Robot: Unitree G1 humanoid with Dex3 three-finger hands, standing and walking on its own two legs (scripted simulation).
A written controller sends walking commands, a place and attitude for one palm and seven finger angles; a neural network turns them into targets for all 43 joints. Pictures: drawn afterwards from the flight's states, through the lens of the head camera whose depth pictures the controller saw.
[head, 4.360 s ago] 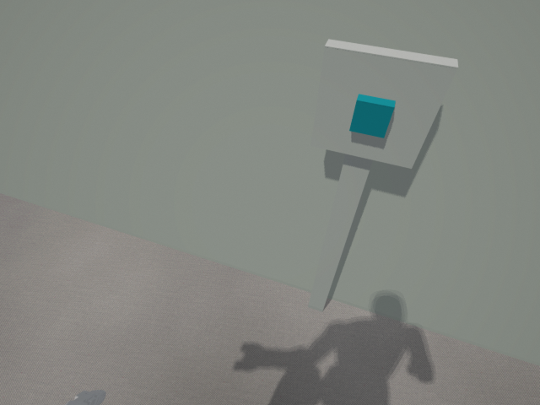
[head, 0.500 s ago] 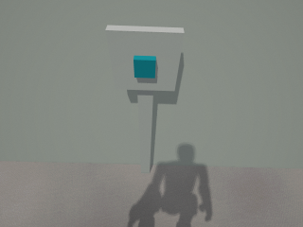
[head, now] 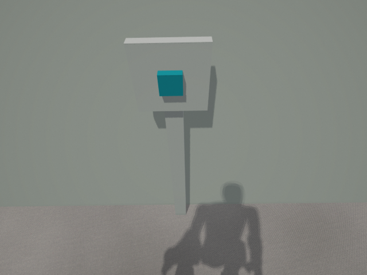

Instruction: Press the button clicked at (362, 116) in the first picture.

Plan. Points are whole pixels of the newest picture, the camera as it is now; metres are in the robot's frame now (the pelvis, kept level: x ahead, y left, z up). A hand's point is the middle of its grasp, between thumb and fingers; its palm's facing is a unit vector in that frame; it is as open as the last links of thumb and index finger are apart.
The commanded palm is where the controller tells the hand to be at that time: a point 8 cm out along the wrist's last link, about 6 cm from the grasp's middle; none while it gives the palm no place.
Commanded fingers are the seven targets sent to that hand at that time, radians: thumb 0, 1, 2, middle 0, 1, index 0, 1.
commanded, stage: look again from close up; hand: left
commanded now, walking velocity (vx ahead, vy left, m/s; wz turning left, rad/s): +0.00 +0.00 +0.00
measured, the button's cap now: (170, 82) +0.55 +0.06 +0.15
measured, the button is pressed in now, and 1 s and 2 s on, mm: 0 0 0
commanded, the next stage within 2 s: shuffle to correct the standing spot in 0.18 s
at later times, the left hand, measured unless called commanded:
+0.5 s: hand out of the picture -0.01 +0.13 -0.18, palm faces -0.02 -0.99 -0.15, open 7.4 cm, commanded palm none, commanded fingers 0.00 0.90 0.90 -0.20 -0.30 -0.20 -0.30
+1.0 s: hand out of the picture +0.07 +0.07 -0.19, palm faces +0.05 -0.99 -0.12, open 7.4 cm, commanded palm none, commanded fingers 0.00 0.90 0.90 -0.20 -0.30 -0.20 -0.30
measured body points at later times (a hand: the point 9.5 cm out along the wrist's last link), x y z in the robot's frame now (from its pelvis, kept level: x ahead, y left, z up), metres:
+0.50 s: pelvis +0.02 -0.03 +0.00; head +0.03 -0.03 +0.45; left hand +0.00 +0.18 -0.16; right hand +0.01 -0.25 -0.16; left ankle +0.00 +0.07 -0.74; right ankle -0.02 -0.13 -0.73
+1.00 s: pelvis +0.09 -0.09 -0.01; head +0.11 -0.07 +0.44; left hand +0.07 +0.12 -0.17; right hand +0.12 -0.32 -0.15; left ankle +0.08 +0.03 -0.74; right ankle +0.03 -0.20 -0.66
